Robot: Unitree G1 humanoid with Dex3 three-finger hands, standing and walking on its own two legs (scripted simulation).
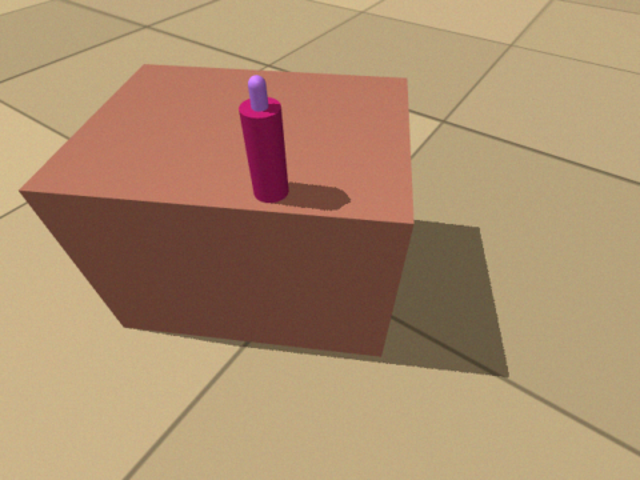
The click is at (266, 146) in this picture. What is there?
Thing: necked bottle
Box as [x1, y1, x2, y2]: [239, 75, 288, 202]
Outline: 254,75 248,81 250,98 240,104 239,113 254,195 261,201 274,202 282,199 288,191 280,104 277,100 266,96 266,88 263,78 258,75
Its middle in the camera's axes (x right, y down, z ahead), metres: -0.12 -0.21 +0.81
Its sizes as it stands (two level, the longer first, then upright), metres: 0.083 0.083 0.278
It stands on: a support 0.65 m high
